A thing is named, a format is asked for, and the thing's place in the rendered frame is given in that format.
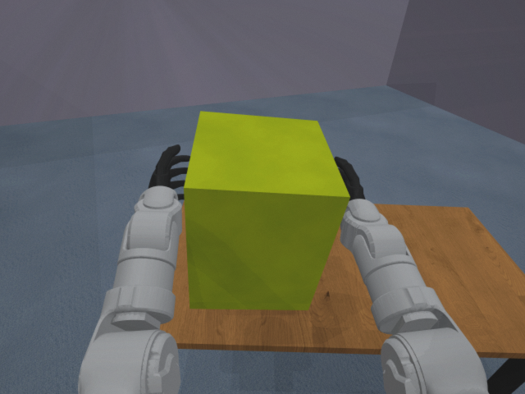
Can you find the table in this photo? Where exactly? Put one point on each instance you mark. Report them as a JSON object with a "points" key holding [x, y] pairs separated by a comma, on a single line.
{"points": [[481, 288]]}

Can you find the carton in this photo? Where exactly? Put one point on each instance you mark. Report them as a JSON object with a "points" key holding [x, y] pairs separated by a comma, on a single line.
{"points": [[264, 200]]}

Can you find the robot left forearm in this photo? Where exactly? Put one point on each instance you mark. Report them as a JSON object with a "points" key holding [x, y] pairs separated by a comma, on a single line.
{"points": [[141, 297]]}

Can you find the robot right hand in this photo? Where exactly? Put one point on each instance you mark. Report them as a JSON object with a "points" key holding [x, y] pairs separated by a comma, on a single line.
{"points": [[350, 179]]}

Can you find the right robot upper arm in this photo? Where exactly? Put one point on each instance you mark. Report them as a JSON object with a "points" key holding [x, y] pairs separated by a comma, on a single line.
{"points": [[435, 361]]}

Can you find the left robot upper arm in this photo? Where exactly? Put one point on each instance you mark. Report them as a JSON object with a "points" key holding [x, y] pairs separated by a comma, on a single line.
{"points": [[136, 362]]}

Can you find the robot left hand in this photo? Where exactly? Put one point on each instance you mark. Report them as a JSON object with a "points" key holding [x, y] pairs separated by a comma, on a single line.
{"points": [[163, 172]]}

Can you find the robot right forearm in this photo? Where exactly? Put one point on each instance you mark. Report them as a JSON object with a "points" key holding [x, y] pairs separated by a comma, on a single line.
{"points": [[401, 301]]}

